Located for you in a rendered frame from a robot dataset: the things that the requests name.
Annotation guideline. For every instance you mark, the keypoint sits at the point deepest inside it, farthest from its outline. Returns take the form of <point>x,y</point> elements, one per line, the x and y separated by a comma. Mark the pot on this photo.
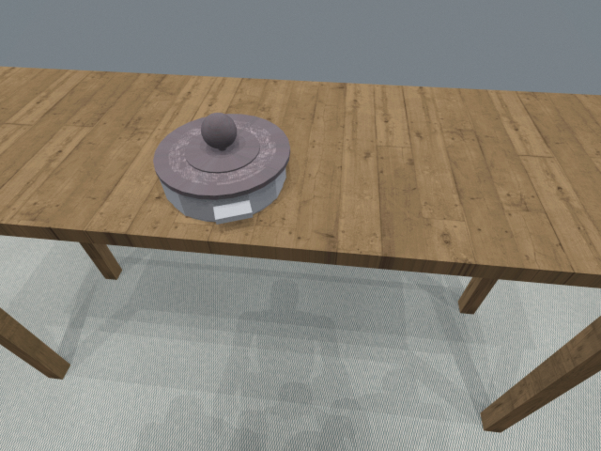
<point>229,209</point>

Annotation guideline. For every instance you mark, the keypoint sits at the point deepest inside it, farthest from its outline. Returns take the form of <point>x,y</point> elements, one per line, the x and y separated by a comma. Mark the lid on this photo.
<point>187,165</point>

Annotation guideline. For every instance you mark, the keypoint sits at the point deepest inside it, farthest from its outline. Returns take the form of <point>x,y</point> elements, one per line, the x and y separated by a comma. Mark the table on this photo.
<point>489,184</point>

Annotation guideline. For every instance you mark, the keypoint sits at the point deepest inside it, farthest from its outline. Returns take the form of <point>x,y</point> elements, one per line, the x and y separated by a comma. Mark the knob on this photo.
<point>219,130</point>

